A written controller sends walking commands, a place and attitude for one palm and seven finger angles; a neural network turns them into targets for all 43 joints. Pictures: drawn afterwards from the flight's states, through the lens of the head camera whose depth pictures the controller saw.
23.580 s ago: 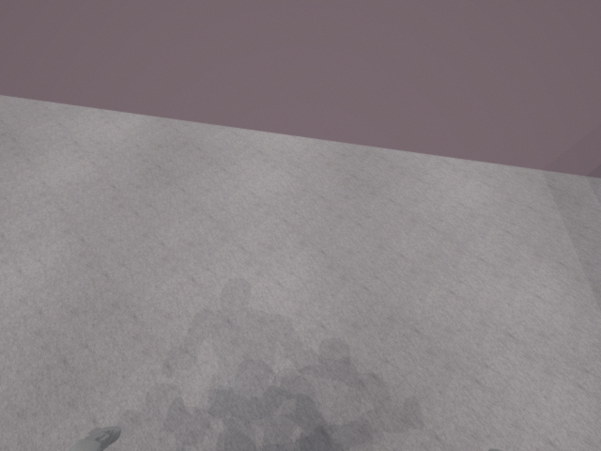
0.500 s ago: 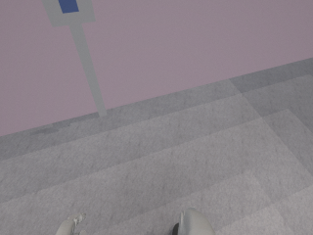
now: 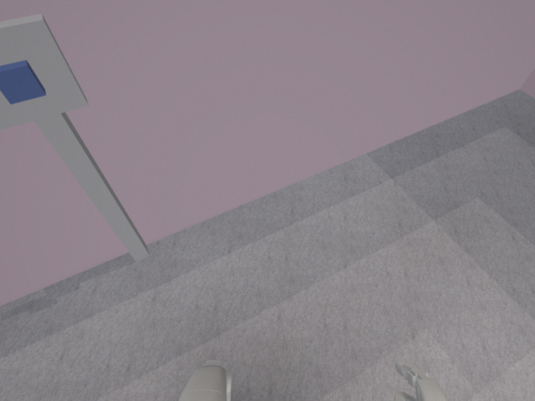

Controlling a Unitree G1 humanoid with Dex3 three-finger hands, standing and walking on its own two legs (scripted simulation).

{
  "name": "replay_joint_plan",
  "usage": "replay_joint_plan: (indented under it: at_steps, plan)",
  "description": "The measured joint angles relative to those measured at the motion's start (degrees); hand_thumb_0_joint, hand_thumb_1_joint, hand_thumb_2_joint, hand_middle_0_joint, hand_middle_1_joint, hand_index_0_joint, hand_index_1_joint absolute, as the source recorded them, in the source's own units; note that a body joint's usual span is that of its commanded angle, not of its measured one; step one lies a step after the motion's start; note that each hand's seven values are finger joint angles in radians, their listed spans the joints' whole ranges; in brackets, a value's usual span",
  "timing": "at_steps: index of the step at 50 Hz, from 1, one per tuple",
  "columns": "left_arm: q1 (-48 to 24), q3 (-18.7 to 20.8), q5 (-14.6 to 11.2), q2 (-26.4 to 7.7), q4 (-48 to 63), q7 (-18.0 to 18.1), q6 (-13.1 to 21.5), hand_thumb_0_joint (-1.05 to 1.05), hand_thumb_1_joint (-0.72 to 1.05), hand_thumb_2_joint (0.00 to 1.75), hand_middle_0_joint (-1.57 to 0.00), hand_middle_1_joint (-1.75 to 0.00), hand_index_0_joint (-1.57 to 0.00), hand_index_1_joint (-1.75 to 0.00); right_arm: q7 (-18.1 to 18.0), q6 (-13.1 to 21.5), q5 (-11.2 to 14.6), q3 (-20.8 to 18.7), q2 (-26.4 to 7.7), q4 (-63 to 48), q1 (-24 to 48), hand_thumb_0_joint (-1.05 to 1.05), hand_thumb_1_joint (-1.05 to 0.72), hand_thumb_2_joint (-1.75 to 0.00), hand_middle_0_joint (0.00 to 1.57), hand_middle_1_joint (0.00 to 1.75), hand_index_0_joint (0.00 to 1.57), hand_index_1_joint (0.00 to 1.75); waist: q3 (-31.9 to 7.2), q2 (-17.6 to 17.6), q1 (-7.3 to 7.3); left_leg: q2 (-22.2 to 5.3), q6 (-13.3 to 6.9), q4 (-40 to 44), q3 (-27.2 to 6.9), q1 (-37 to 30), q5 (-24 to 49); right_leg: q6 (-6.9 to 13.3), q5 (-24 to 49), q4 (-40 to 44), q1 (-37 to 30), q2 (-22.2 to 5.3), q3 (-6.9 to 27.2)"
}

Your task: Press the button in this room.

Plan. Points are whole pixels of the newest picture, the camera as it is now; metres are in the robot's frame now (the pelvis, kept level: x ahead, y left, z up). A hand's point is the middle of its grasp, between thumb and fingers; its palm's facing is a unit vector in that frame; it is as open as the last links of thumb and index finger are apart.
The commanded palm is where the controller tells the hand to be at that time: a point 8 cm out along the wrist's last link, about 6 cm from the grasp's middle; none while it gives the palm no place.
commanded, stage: turn to face it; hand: left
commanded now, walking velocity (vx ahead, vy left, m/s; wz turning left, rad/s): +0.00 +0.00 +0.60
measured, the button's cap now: (18, 81) +0.63 +0.58 +0.09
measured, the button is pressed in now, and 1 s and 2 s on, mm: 0 0 0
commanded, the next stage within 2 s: take the last steps up to it in 1.02 s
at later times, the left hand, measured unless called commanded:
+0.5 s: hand (157, 352) +0.20 +0.23 -0.16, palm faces +0.16 -0.96 -0.21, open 7.3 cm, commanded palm none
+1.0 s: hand out of the picture +0.02 +0.17 -0.17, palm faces +0.48 -0.84 -0.26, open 7.3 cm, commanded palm none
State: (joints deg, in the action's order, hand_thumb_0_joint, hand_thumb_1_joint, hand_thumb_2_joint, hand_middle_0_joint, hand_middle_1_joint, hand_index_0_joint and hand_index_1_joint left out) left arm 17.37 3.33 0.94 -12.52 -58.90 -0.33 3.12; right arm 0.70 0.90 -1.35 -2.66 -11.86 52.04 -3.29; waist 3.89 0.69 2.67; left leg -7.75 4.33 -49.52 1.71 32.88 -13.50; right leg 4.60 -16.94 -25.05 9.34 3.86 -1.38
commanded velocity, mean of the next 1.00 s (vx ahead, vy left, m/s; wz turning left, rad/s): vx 0.00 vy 0.00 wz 0.52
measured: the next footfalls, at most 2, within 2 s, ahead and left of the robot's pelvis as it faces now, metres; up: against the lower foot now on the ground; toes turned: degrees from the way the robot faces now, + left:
left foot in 0.12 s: +0.16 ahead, +0.15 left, +0.00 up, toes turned +6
right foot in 0.58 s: +0.17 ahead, -0.10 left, +0.00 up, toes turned +10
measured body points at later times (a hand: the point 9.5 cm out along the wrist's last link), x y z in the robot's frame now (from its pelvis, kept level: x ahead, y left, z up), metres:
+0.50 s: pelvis +0.10 +0.02 +0.00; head +0.13 +0.03 +0.45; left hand +0.19 +0.28 -0.14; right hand +0.14 -0.23 -0.15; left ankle +0.12 +0.14 -0.74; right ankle +0.13 -0.11 -0.70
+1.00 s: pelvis +0.09 -0.02 +0.00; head +0.13 -0.01 +0.45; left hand +0.00 +0.22 -0.15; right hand +0.30 -0.21 -0.15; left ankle -0.01 +0.10 -0.70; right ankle +0.14 -0.11 -0.74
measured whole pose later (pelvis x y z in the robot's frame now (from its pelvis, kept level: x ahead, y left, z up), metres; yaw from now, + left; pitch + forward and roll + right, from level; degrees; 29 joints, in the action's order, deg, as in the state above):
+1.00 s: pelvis +0.09 -0.02 +0.00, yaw +27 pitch +0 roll +2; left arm 14.6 2.2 1.6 -12.0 -55.4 0.8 -0.6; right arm 1.0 -4.2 -0.5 -4.1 -14.7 54.5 -6.1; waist 5.4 -0.9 2.1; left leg -2.5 3.4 -45.7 2.5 18.8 -25.3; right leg 1.0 -16.8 -31.7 14.5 -8.7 -15.2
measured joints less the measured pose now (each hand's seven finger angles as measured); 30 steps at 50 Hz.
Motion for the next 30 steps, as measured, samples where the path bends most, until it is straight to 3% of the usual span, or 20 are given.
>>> replay_joint_plan:
  at_steps: [3, 5, 6, 9, 13, 20, 27, 28, 30]
  plan:
    - [1.3, -0.3, 0.0, 0.3, -0.6, 0.2, -0.1, 0.00, 0.92, 0.90, -0.20, -0.30, -0.20, -0.30, 0.1, 0.3, 0.2, 0.7, 0.5, 0.5, 0.9, 0.00, -0.91, -0.90, 0.20, 0.30, 0.20, 0.29, 0.0, -0.2, 1.03, 1.9, -0.7, 7.9, 1.0, -3.9, 0.2, -1.1, -2.4, -0.3, -2.3, -0.4, 0.8]
    - [2.2, -0.7, -0.3, 0.5, -1.5, 0.5, -0.2, 0.00, 0.92, 0.90, -0.20, -0.30, -0.20, -0.30, 0.0, 1.0, 0.3, 1.3, 1.0, 1.3, 0.6, 0.00, -0.91, -0.90, 0.20, 0.30, 0.20, 0.29, -0.2, -0.5, 0.93, 3.5, -1.4, 15.0, 2.2, -8.3, 4.0, -2.1, -4.9, -1.8, -3.8, -0.8, 0.8]
    - [2.5, -0.9, -0.5, 0.5, -2.1, 0.7, -0.3, 0.00, 0.91, 0.90, -0.20, -0.30, -0.20, -0.30, -0.1, 1.6, 0.2, 1.6, 1.3, 1.8, 0.2, 0.00, -0.91, -0.90, 0.20, 0.30, 0.20, 0.29, -0.5, -0.8, 0.71, 4.1, -2.7, 17.5, 2.8, -10.6, 5.6, -2.6, -6.7, -4.4, -3.6, -1.2, 0.7]
    - [1.1, -1.5, -1.1, 0.4, -3.6, 1.5, -1.1, 0.00, 0.91, 0.90, -0.20, -0.30, -0.20, -0.30, -0.3, 2.3, 0.3, 2.5, 3.0, 3.3, -1.1, 0.00, -0.91, -0.90, 0.20, 0.30, 0.20, 0.29, 0.2, -3.1, 0.35, 5.8, -5.9, 15.6, 4.0, -13.0, 0.4, -4.5, -13.3, -22.6, 2.4, -3.3, 0.6]
    - [-2.5, -1.8, -0.9, 1.6, -3.2, 1.5, -2.4, 0.01, 0.91, 0.90, -0.20, -0.30, -0.20, -0.30, -1.5, 1.5, 0.9, 2.1, 4.0, 5.3, -4.9, 0.00, -0.92, -0.90, 0.21, 0.30, 0.20, 0.30, 0.3, -2.2, -1.42, 6.7, -6.5, 19.0, 2.8, -16.7, 0.5, -6.7, -14.1, -31.5, 9.1, -5.5, -0.7]
    - [-9.8, -0.6, -0.6, 1.8, 1.8, 1.1, -4.2, 0.00, 0.91, 0.90, -0.20, -0.30, -0.20, -0.30, -1.3, -1.1, 0.4, 0.1, 1.2, 6.8, -10.0, -0.02, -0.95, -0.90, 0.21, 0.30, 0.21, 0.30, -0.1, -1.9, -3.70, 8.8, -6.5, 22.8, -1.4, -17.4, 2.7, -8.5, -6.9, -31.1, 16.3, -7.7, 0.7]
    - [-12.9, -0.3, -1.0, 1.1, 5.1, 1.2, -4.5, 0.00, 0.91, 0.90, -0.20, -0.30, -0.20, -0.30, -0.7, -2.9, 0.0, -1.2, 0.2, 6.1, -13.0, 0.00, -0.92, -0.90, 0.21, 0.30, 0.21, 0.30, -0.4, -0.2, -6.06, 9.4, -4.1, 20.8, -6.3, -14.7, 2.6, -8.5, -5.2, -15.5, 10.8, -5.7, 0.1]
    - [-12.9, -0.4, -1.1, 1.0, 5.5, 1.2, -4.2, 0.00, 0.91, 0.90, -0.20, -0.30, -0.20, -0.30, -0.7, -3.1, 0.1, -1.4, 0.1, 5.9, -13.3, 0.00, -0.92, -0.90, 0.21, 0.30, 0.20, 0.30, -0.5, 0.1, -6.16, 9.7, -3.6, 19.7, -7.0, -13.9, 2.2, -8.4, -2.6, -10.9, 8.6, -5.4, -0.2]
    - [-12.8, -0.5, -0.7, 1.4, 6.0, 1.4, -3.4, 0.00, 0.91, 0.90, -0.20, -0.30, -0.20, -0.30, -0.6, -3.6, 0.5, -2.0, -0.6, 5.7, -13.1, 0.00, -0.91, -0.90, 0.21, 0.30, 0.20, 0.30, -0.1, 1.4, -5.97, 9.7, -2.7, 14.6, -8.1, -11.6, -2.7, -5.2, 1.4, -7.3, 6.9, -5.0, -1.7]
